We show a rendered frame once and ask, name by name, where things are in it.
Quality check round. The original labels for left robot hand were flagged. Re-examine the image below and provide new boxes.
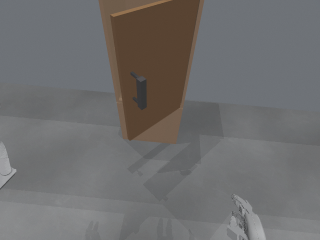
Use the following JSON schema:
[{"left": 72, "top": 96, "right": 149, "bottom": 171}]
[{"left": 0, "top": 105, "right": 17, "bottom": 190}]

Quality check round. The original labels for handle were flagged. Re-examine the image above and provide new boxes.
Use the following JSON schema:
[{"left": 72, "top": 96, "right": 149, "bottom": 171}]
[{"left": 130, "top": 71, "right": 147, "bottom": 110}]

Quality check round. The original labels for cupboard door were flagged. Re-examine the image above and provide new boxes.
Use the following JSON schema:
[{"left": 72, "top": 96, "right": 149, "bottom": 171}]
[{"left": 110, "top": 0, "right": 199, "bottom": 141}]

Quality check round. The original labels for right robot hand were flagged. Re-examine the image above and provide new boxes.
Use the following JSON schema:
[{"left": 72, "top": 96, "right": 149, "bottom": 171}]
[{"left": 227, "top": 194, "right": 266, "bottom": 240}]

